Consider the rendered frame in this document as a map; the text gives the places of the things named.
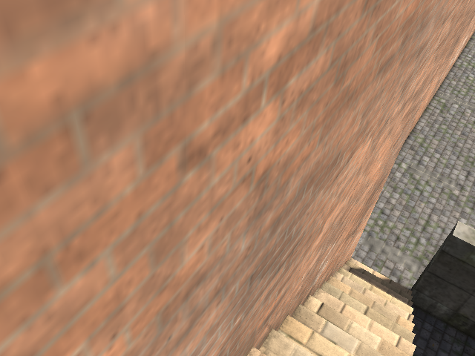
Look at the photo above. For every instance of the stairs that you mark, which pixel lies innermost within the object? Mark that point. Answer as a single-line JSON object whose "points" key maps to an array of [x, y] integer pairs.
{"points": [[357, 312]]}

